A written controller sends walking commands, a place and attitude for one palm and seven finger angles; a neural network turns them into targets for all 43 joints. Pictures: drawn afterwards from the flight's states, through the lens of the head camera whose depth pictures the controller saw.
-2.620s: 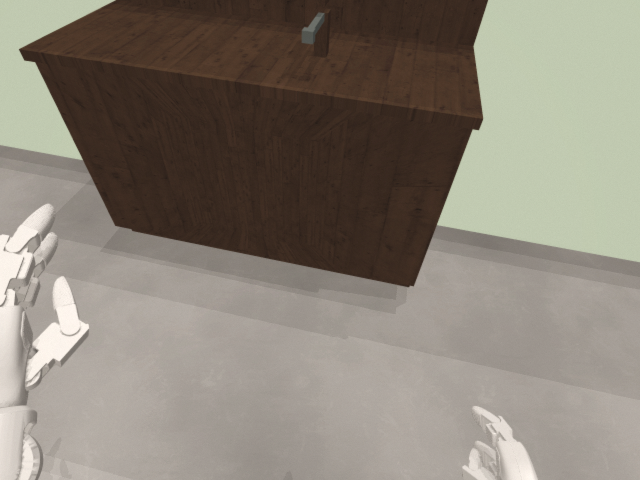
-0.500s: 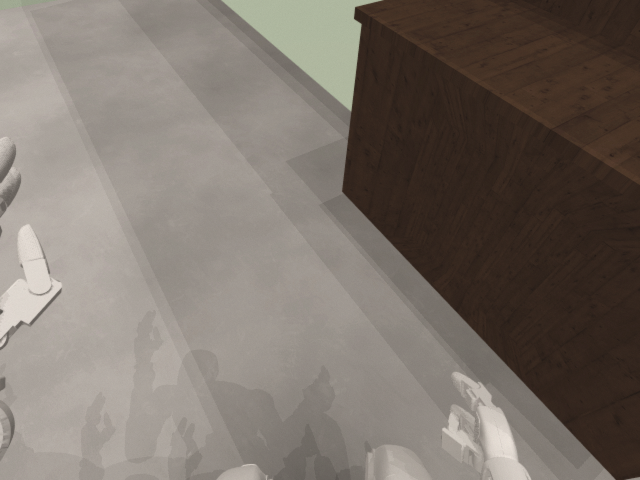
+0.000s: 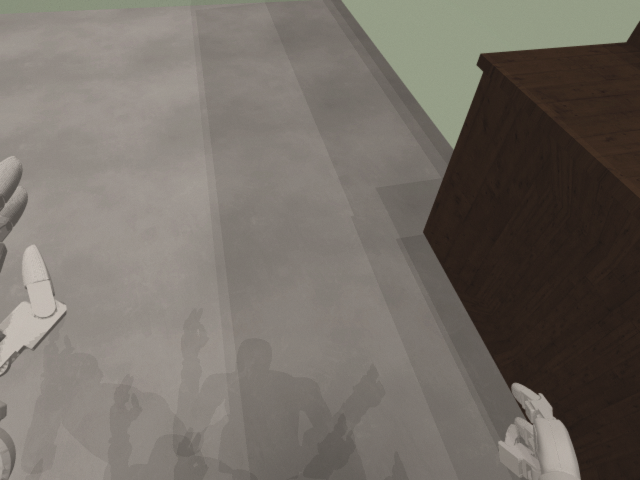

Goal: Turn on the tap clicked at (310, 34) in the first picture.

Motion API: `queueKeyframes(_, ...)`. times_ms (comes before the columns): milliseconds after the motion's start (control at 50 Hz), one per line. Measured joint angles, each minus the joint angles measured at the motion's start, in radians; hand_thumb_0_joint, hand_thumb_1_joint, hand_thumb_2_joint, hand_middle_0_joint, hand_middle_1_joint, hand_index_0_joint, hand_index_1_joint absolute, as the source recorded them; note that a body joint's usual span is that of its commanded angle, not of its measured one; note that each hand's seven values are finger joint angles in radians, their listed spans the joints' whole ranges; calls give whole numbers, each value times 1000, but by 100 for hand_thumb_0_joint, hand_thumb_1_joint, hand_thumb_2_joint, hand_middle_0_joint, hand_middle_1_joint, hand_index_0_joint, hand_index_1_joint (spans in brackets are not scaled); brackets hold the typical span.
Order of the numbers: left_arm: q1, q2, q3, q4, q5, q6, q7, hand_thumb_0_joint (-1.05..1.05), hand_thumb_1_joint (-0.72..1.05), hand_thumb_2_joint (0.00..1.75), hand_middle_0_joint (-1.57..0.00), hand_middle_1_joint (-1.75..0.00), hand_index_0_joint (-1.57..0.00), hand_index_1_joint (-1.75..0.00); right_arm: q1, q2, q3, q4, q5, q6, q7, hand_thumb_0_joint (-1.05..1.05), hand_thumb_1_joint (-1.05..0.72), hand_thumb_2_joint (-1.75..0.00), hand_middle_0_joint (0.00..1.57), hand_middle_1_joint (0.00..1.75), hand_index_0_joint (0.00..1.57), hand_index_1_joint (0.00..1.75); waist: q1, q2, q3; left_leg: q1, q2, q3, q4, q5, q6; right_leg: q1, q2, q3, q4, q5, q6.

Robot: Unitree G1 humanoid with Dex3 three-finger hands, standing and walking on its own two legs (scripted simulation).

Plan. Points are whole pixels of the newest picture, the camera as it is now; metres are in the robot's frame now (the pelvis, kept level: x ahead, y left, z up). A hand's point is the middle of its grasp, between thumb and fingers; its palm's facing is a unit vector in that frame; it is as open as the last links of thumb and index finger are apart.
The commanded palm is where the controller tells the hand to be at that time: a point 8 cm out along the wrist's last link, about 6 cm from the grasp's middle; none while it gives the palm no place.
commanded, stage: walk to a spot facing it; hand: left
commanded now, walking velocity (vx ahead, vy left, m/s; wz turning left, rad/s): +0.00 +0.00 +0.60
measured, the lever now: out of the picture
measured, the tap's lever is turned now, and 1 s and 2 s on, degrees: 0 0 0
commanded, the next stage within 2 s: turn to face it in 1.72 s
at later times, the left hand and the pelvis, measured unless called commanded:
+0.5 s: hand out of the picture +0.07 +0.25 +0.18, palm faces +0.66 -0.64 -0.39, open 7.4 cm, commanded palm +0.01 +0.27 +0.19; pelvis -0.06 -0.05 +0.01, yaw +18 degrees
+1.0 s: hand out of the picture -0.07 +0.27 +0.19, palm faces +0.81 -0.44 -0.39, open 7.4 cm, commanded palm -0.12 +0.28 +0.19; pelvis -0.10 -0.04 +0.02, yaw +34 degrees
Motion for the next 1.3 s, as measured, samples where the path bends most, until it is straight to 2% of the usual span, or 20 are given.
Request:
queueKeyframes(40,-14,23,29,-10,-13,-15,7,1,88,89,-22,-30,-22,-30,-10,10,-8,-14,6,-4,2,1,-91,-90,20,30,20,30,2,-22,3,8,-20,2,-31,117,45,-50,-14,44,122,-53,28)
queueKeyframes(80,-44,30,40,34,-8,-28,-4,1,89,89,-22,-30,-21,-30,-19,38,-4,-6,8,-16,17,1,-91,-90,20,30,20,30,0,-18,7,-7,-19,-21,-4,91,63,-111,42,133,295,-185,52)
queueKeyframes(140,-57,19,28,75,2,-19,-25,1,89,89,-21,-30,-21,-30,-12,80,21,10,17,-36,55,1,-91,-90,20,30,20,30,-8,14,3,-13,-7,-81,-36,106,57,-157,117,183,368,-195,65)
queueKeyframes(220,2,-2,1,51,-11,-1,-40,2,89,90,-21,-30,-21,-30,19,121,62,14,19,-54,79,1,-91,-90,20,30,20,30,-4,52,-3,-23,-7,-144,-90,162,43,-133,157,196,241,-131,74)
queueKeyframes(320,30,8,0,66,-22,16,-45,2,89,89,-22,-30,-21,-30,39,141,93,38,13,-57,75,1,-90,-89,21,30,21,30,34,93,-4,-57,-26,-204,-96,202,20,0,194,199,-4,-98,70)
queueKeyframes(360,3,0,-2,98,-13,26,-43,1,89,89,-22,-30,-21,-30,32,131,95,54,14,-45,72,1,-90,-89,21,30,21,30,53,113,2,-95,-33,-217,-34,134,21,34,200,185,-94,23,13)
queueKeyframes(400,-36,-23,-25,136,-11,47,-37,1,89,89,-22,-30,-21,-30,27,113,90,88,10,-33,67,1,-90,-89,21,30,21,30,61,115,5,-159,-57,-197,173,-2,12,34,177,161,-83,45,-33)
queueKeyframes(480,-48,-70,-50,193,-5,50,-28,1,89,89,-22,-30,-21,-30,33,77,79,124,4,-14,46,1,-90,-89,21,30,21,30,45,84,-12,-209,-64,-115,481,-25,-16,69,119,123,-134,62,-38)
queueKeyframes(540,-50,-68,-61,203,2,40,-26,1,89,89,-22,-30,-21,-30,40,58,62,119,-1,-12,19,1,-90,-89,21,30,21,30,25,52,-24,-150,-33,-70,404,-40,-13,76,84,85,-164,84,-32)
queueKeyframes(640,-33,-43,-49,126,4,21,-12,2,89,89,-22,-30,-21,-30,45,17,24,77,-11,-13,3,1,-91,-89,21,30,21,30,16,17,-40,-3,1,-39,104,-90,12,23,44,33,-127,84,-18)
queueKeyframes(700,-24,-25,-21,54,-9,7,1,2,89,89,-22,-30,-21,-30,41,-2,8,38,-11,-14,4,1,-91,-90,20,30,20,30,14,-3,-40,82,-13,-28,-92,41,39,-45,4,22,-13,44,3)
queueKeyframes(760,-46,-8,8,73,0,-20,-3,1,89,89,-22,-30,-21,-30,20,37,7,44,-2,-37,16,1,-91,-90,20,30,20,30,17,-21,-17,60,-25,-39,-32,50,57,-152,43,138,295,-144,36)
queueKeyframes(820,-63,-11,4,106,18,-22,-21,2,89,90,-21,-30,-21,-30,33,85,27,62,14,-57,45,1,-91,-90,20,30,20,30,7,6,-28,65,-16,-93,-63,59,59,-216,96,176,454,-124,50)
queueKeyframes(920,-23,-39,-17,104,12,-30,-33,2,89,90,-21,-30,-21,-30,66,140,76,79,17,-68,65,1,-91,-90,21,30,20,30,16,57,-47,85,-9,-152,-142,114,58,-184,127,170,307,-70,59)
queueKeyframes(1020,-21,-36,-21,170,13,-15,-37,1,89,90,-21,-30,-21,-30,73,157,107,103,5,-58,56,1,-90,-89,21,30,21,30,45,96,-55,75,-17,-186,-134,105,58,-30,162,143,23,-90,54)
queueKeyframes(1060,-43,-23,-19,188,19,1,-36,1,89,90,-21,-30,-21,-30,70,154,112,102,3,-52,54,1,-90,-89,21,30,21,30,49,90,-59,22,-27,-180,-46,35,64,45,166,141,-126,-83,23)
queueKeyframes(1100,-90,-42,-42,207,23,13,-39,1,89,90,-21,-30,-21,-30,46,129,102,123,2,-43,55,1,-90,-89,21,30,21,30,53,99,-36,-67,-33,-171,180,-75,60,27,152,122,-94,40,-26)
queueKeyframes(1180,-68,-81,-68,201,18,-4,-42,2,89,90,-21,-30,-21,-30,22,73,76,155,-3,-18,53,1,-90,-89,21,30,21,30,46,79,-18,-192,-27,-110,488,-24,29,63,109,101,-109,34,-33)
queueKeyframes(1220,-32,-72,-64,181,17,-13,-42,2,89,90,-22,-30,-21,-30,25,56,60,145,0,-13,42,1,-90,-89,21,30,21,30,34,57,-16,-201,-6,-75,446,0,23,90,89,89,-149,42,-24)
queueKeyframes(1300,-2,-37,-40,136,15,-24,-26,1,88,89,-22,-30,-22,-30,49,25,25,100,2,-19,26,1,-91,-89,21,30,21,30,32,16,-10,-135,23,-10,173,16,35,118,55,67,-173,34,-9)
